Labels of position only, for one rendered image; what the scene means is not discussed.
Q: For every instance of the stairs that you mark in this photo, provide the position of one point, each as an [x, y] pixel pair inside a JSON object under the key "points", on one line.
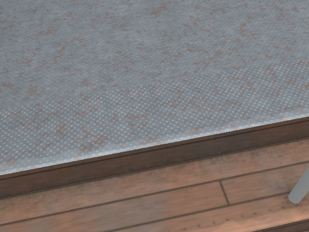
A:
{"points": [[234, 181]]}

